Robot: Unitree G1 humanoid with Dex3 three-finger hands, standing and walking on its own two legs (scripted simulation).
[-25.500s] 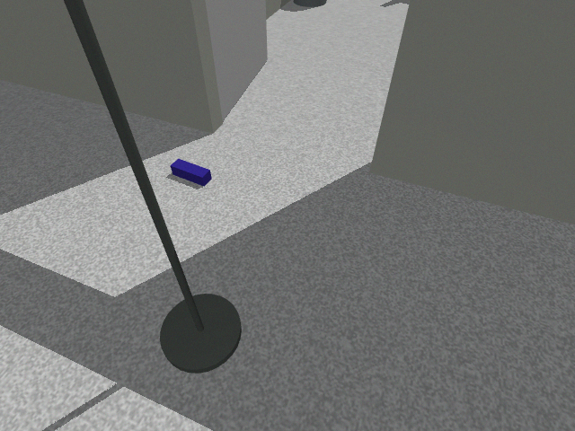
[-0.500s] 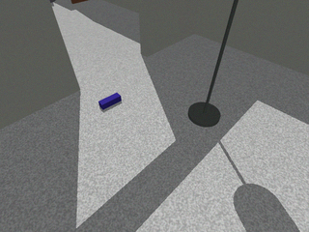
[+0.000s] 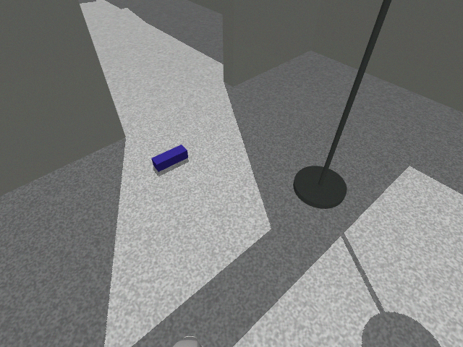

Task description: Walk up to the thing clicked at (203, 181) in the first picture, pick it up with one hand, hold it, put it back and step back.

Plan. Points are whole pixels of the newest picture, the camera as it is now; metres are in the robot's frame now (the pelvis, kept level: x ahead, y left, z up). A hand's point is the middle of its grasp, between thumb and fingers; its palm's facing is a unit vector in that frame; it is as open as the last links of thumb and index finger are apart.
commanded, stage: walk up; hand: left
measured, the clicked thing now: (170, 157) +1.30 +0.40 -0.74
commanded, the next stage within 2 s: none
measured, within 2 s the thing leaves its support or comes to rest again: neither
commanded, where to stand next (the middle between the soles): +0.94 +0.03 m, yaw -1 degrees
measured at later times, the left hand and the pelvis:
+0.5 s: hand (102, 266) +0.33 +0.31 -0.13, palm faces -0.11 -0.93 -0.36, open 7.4 cm; pelvis +0.24 +0.03 +0.00, yaw -2 degrees
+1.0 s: hand (125, 210) +0.50 +0.31 -0.16, palm faces -0.02 -0.94 -0.35, open 7.4 cm; pelvis +0.46 +0.03 -0.01, yaw +0 degrees
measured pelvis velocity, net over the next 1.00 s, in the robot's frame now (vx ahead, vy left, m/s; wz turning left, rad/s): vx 0.46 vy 0.03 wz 0.00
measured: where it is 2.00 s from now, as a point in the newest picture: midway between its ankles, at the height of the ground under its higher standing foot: (227, 227)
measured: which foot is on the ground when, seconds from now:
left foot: up 0.00-0.06, down 0.08-0.60, up 0.62-0.96, down 0.98-1.00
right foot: down 0.00-0.12, up 0.14-0.56, down 0.58-1.00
